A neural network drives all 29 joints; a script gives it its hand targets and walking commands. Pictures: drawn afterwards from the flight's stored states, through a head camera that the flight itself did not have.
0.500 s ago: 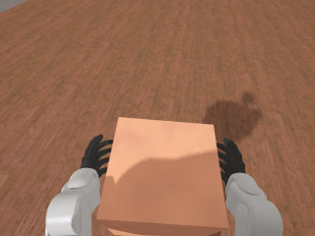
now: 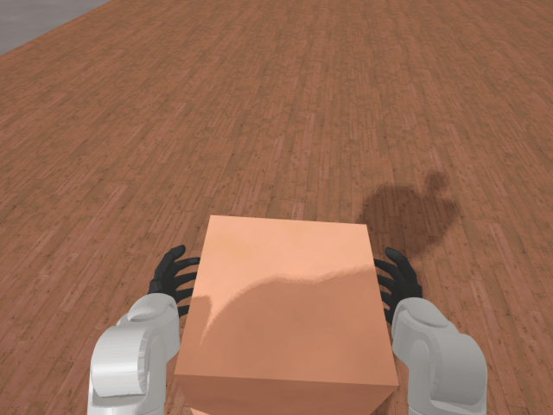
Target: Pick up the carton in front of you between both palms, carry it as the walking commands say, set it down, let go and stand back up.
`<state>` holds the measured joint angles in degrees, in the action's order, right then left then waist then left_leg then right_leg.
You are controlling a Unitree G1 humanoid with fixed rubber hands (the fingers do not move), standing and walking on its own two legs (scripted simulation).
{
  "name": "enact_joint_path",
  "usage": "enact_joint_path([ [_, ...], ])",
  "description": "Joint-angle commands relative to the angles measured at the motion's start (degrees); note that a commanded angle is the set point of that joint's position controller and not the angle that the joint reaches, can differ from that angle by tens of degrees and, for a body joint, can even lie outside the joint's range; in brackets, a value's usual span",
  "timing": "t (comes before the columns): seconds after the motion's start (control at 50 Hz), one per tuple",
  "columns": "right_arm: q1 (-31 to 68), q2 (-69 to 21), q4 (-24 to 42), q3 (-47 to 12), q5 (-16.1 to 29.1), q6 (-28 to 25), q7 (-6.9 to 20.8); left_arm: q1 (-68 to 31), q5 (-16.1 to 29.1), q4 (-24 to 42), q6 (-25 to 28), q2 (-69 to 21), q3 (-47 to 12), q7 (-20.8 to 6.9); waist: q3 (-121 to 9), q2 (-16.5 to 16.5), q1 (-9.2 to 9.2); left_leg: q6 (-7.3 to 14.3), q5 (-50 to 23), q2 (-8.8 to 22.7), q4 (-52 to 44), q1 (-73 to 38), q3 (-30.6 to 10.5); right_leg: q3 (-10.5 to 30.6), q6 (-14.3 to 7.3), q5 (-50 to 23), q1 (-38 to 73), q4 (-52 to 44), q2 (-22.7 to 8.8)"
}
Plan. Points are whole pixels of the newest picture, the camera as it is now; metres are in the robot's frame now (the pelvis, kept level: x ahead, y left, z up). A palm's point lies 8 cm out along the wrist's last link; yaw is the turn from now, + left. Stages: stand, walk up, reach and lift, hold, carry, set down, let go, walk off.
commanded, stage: carry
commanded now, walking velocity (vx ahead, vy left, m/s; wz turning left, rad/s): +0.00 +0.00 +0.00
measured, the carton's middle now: (281, 332) +0.23 +0.00 +0.02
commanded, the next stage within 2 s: hold in 1.68 s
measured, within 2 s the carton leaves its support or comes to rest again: neither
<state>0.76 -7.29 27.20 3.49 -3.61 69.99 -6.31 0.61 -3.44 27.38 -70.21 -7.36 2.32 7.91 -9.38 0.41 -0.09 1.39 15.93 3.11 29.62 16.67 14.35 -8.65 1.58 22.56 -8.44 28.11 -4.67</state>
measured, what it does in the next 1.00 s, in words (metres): shifts its weight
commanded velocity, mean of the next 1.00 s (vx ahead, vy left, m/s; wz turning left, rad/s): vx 0.00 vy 0.00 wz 0.00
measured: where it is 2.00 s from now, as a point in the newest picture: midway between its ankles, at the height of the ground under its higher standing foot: outside the picture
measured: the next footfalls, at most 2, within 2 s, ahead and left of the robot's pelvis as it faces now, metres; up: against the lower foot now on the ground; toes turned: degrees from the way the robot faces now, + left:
none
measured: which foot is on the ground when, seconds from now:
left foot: down 0.00-1.00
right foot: down 0.00-1.00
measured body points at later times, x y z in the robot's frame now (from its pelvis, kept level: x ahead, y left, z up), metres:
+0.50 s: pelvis -0.02 -0.01 +0.00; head -0.05 -0.01 +0.45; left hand +0.23 +0.14 +0.07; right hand +0.23 -0.16 +0.07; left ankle -0.01 +0.09 -0.73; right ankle -0.10 -0.11 -0.73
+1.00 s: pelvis -0.06 -0.01 +0.00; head -0.06 -0.01 +0.45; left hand +0.24 +0.14 +0.02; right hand +0.24 -0.17 +0.02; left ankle -0.01 +0.09 -0.73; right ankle -0.10 -0.11 -0.73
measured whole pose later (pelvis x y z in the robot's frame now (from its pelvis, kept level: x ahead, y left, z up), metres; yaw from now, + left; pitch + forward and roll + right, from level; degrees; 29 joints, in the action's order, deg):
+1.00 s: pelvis -0.06 -0.01 +0.00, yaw +0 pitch +2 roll +0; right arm 11.3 -7.9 -9.1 10.6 -13.5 40.4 -0.5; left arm -10.9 -13.2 -9.1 -41.8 -7.9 7.9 2.4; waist -3.7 0.4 0.0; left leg 1.8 10.1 4.8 27.0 18.7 14.0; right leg -9.1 -0.5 18.2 -11.6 27.9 -2.8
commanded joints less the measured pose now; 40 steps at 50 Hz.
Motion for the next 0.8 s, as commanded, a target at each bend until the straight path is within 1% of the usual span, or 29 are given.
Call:
enact_joint_path([
  [0.0, 21.1, -45.6, 8.8, -37.7, 16.5, -1.8, 5.4, -23.1, 17.8, 10.0, 2.5, -46.7, -36.9, -6.9, -10.4, -3.6, 0.10, -1.0, -32.6, 5.8, 2.7, -10.3, -4.8, 2.7, -0.8, -47.5, 1.0, 0.1, -6.7],
  [0.04, 20.2, -45.3, 9.4, -37.6, 16.3, -2.2, 5.4, -21.3, 17.2, 10.2, 2.8, -46.2, -36.7, -6.9, -11.1, -4.0, -0.07, -0.8, -32.7, 6.0, 2.2, -10.6, -4.7, 2.1, -0.9, -45.6, 1.1, 0.9, -6.5],
  [0.08, 18.1, -44.7, 9.7, -37.8, 16.0, -2.3, 5.3, -20.2, 17.2, 11.1, 2.9, -45.8, -36.9, -6.7, -12.6, -2.9, -0.06, -0.4, -34.5, 6.6, 2.9, -11.6, -5.1, 2.3, -0.9, -44.6, 1.7, 1.0, -6.0],
  [0.1, 17.9, -44.3, 10.0, -37.8, 16.3, -2.3, 5.5, -19.9, 17.2, 11.6, 2.9, -45.4, -36.9, -6.7, -12.1, -3.8, -0.18, -0.4, -33.9, 6.2, 3.0, -11.2, -4.9, 2.2, -1.0, -44.4, 1.4, 0.8, -5.8],
  [0.12, 17.7, -44.1, 9.8, -37.8, 16.0, -2.3, 5.4, -19.5, 17.1, 11.3, 2.8, -45.1, -37.0, -6.7, -11.9, -2.1, -0.04, -0.5, -33.7, 6.3, 3.1, -11.2, -4.7, 2.8, -1.3, -45.5, 1.8, 1.1, -6.5],
  [0.18, 16.2, -43.2, 9.2, -37.2, 15.1, -2.0, 5.6, -19.5, 16.6, 11.2, 2.5, -44.5, -37.0, -6.7, -11.5, -2.6, -0.11, -0.7, -32.4, 6.0, 2.7, -9.9, -4.4, 2.5, -1.1, -47.1, 2.7, 0.9, -6.5],
  [0.2, 16.3, -42.9, 8.8, -37.3, 15.3, -2.0, 5.7, -18.7, 16.2, 10.8, 2.5, -44.1, -36.9, -6.8, -11.5, -1.9, 0.03, -0.7, -32.1, 6.1, 2.9, -10.3, -4.5, 2.3, -1.0, -45.9, 2.6, 0.8, -6.2],
  [0.22, 15.7, -42.2, 8.1, -36.9, 14.9, -1.9, 5.9, -19.0, 16.0, 10.5, 2.4, -43.0, -37.1, -6.9, -10.4, -1.3, 0.04, -0.8, -32.8, 6.7, 2.3, -10.5, -5.0, 2.3, -1.0, -42.0, 1.4, 0.4, -6.0],
  [0.24, 15.6, -41.8, 7.1, -36.6, 14.7, -1.9, 6.3, -19.5, 15.4, 10.4, 2.4, -42.5, -37.0, -6.9, -9.7, -0.1, -0.05, -0.7, -32.3, 7.2, 1.9, -10.4, -5.3, 2.5, -0.9, -38.7, 1.0, -0.2, -5.9],
  [0.26, 15.9, -41.0, 6.7, -36.4, 14.1, -1.9, 6.6, -19.8, 14.9, 9.6, 2.4, -41.7, -37.0, -7.2, -8.2, 0.2, 0.05, -0.8, -30.8, 7.2, 1.0, -10.6, -5.2, 2.5, -0.9, -35.0, -0.8, -0.8, -5.7],
  [0.28, 15.3, -39.7, 4.4, -35.5, 13.2, -1.9, 6.7, -19.4, 14.5, 6.9, 2.2, -41.1, -36.2, -7.4, -7.2, 0.3, 0.05, -0.8, -29.1, 7.2, 0.8, -9.8, -5.1, 2.6, -0.8, -32.4, -0.7, -1.9, -5.5],
  [0.3, 15.6, -38.8, 4.2, -35.0, 12.6, -2.1, 6.9, -20.0, 14.1, 6.8, 2.5, -39.8, -35.9, -7.6, -6.2, 0.1, 0.10, -0.6, -27.6, 7.6, 0.4, -9.5, -5.7, 3.1, -1.2, -32.0, -1.1, -2.2, -5.7],
  [0.32, 15.9, -38.0, 1.3, -34.4, 12.1, -2.2, 7.1, -19.7, 13.2, 4.1, 2.5, -38.7, -35.0, -7.9, -6.0, -0.1, 0.08, -0.8, -27.0, 7.5, 0.5, -9.3, -5.7, 3.4, -1.2, -33.4, -1.1, -2.3, -5.9],
  [0.36, 17.6, -36.1, -0.8, -33.1, 10.7, -3.4, 7.5, -21.7, 11.7, 1.0, 3.5, -36.4, -33.6, -8.3, -3.2, -0.4, 0.03, -0.8, -25.5, 7.5, -0.4, -7.3, -6.0, 3.3, -1.2, -30.6, -1.8, -3.5, -5.5],
  [0.4, 20.5, -35.6, -2.8, -32.2, 9.8, -5.1, 7.9, -23.4, 10.6, -1.8, 5.2, -35.7, -31.8, -8.7, -1.2, -1.3, -0.01, -0.9, -23.0, 7.6, -2.0, -7.4, -6.5, 3.5, -1.7, -26.7, -3.8, -4.3, -5.4],
  [0.42, 23.1, -35.7, -2.6, -32.0, 9.9, -6.3, 8.1, -24.7, 10.3, -3.0, 6.2, -36.2, -31.3, -9.2, -0.9, -1.1, -0.03, -0.8, -21.2, 7.9, -2.0, -6.9, -6.5, 3.7, -1.6, -23.8, -3.4, -5.2, -5.3],
  [0.44, 23.0, -35.8, -4.2, -31.8, 9.9, -7.1, 8.4, -25.0, 10.0, -3.3, 7.2, -35.7, -30.7, -9.3, -1.1, -0.6, 0.03, -0.9, -18.6, 7.8, -3.1, -7.3, -7.0, 3.9, -2.0, -20.7, -4.0, -5.6, -5.0],
  [0.46, 23.7, -35.9, -5.5, -31.5, 9.7, -8.1, 8.5, -25.3, 9.8, -5.0, 8.2, -36.3, -30.1, -9.5, -0.9, -1.4, 0.02, -0.8, -18.0, 7.9, -3.3, -6.5, -6.9, 3.7, -2.0, -19.3, -3.6, -6.0, -4.9],
  [0.48, 24.9, -36.5, -5.5, -31.5, 9.8, -9.1, 8.9, -25.5, 9.6, -5.7, 9.3, -36.9, -30.3, -9.9, -1.3, -1.2, -0.06, -0.7, -16.0, 7.7, -4.1, -7.1, -7.3, 4.3, -2.4, -17.6, -4.6, -6.2, -4.9],
  [0.52, 25.1, -37.3, -8.2, -31.1, 9.2, -11.0, 9.6, -26.8, 9.2, -7.5, 11.2, -38.6, -30.8, -10.5, -3.2, -1.1, 0.01, -0.6, -15.2, 7.9, -4.5, -7.6, -7.3, 4.2, -2.7, -15.8, -3.5, -6.4, -4.7],
  [0.54, 25.5, -37.8, -8.7, -31.3, 9.3, -11.9, 10.0, -27.2, 9.2, -7.5, 12.2, -39.1, -30.3, -10.7, -3.4, -1.7, 0.03, -0.8, -14.5, 7.9, -5.1, -7.8, -7.4, 3.9, -2.7, -14.2, -4.2, -6.2, -4.6],
  [0.58, 24.9, -37.8, -12.2, -29.3, 7.7, -13.7, 10.7, -27.7, 8.2, -10.1, 14.0, -39.7, -30.0, -11.4, -4.7, -0.3, 0.01, -0.8, -12.1, 8.0, -5.7, -8.0, -7.4, 3.9, -2.5, -11.4, -3.8, -6.8, -4.5],
  [0.6, 25.3, -36.6, -13.1, -28.7, 6.7, -14.7, 11.0, -27.1, 7.3, -12.3, 14.8, -39.5, -29.2, -11.6, -4.9, -0.5, -0.08, -0.9, -11.5, 7.9, -5.9, -8.1, -7.3, 4.1, -2.7, -11.2, -4.1, -6.9, -4.6],
  [0.64, 26.2, -37.3, -15.3, -27.5, 5.6, -17.0, 11.7, -28.7, 6.4, -14.0, 17.0, -39.9, -28.5, -12.1, -5.1, -1.1, -0.07, -0.9, -11.5, 8.1, -6.1, -7.9, -7.2, 4.1, -2.7, -11.0, -4.7, -6.7, -4.5],
  [0.66, 26.2, -37.6, -16.9, -27.0, 5.1, -18.0, 12.0, -29.2, 6.1, -15.1, 18.2, -40.4, -28.4, -12.5, -5.0, -0.6, -0.02, -1.0, -10.3, 8.0, -6.8, -8.1, -7.1, 4.3, -2.8, -9.6, -5.3, -6.9, -4.5],
  [0.7, 26.7, -38.0, -20.7, -25.2, 3.9, -20.2, 12.7, -31.0, 5.0, -17.7, 20.4, -40.8, -27.7, -13.1, -4.9, 1.5, 0.10, -0.8, -10.4, 8.2, -6.6, -8.0, -7.1, 4.5, -2.9, -9.9, -5.3, -7.1, -4.7],
  [0.74, 28.5, -38.6, -21.9, -24.9, 3.3, -23.0, 13.4, -31.6, 4.2, -20.3, 22.8, -41.6, -26.4, -13.6, -5.6, 0.0, 0.07, -0.5, -12.2, 8.2, -6.9, -7.4, -7.4, 4.3, -2.7, -10.4, -4.5, -6.2, -4.7],
  [0.76, 29.0, -38.8, -24.0, -23.7, 2.9, -24.2, 13.7, -32.2, 3.6, -21.8, 24.1, -41.1, -25.5, -13.9, -6.3, -0.1, 0.05, -0.5, -13.1, 8.1, -6.7, -7.6, -7.4, 4.3, -2.8, -10.7, -4.4, -5.7, -4.5],
  [0.78, 30.1, -38.9, -25.6, -23.1, 2.4, -25.5, 14.1, -33.5, 3.1, -22.9, 25.3, -41.2, -25.3, -14.1, -5.6, 0.6, 0.13, -0.7, -13.6, 8.1, -6.6, -7.5, -7.1, 4.5, -3.0, -10.9, -5.0, -5.9, -4.4],
])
